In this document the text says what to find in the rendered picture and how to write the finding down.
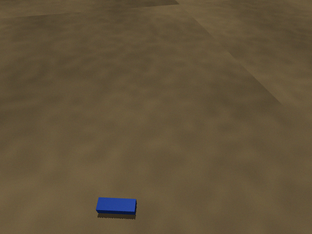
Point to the carton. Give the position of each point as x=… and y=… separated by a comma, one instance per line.
x=123, y=206

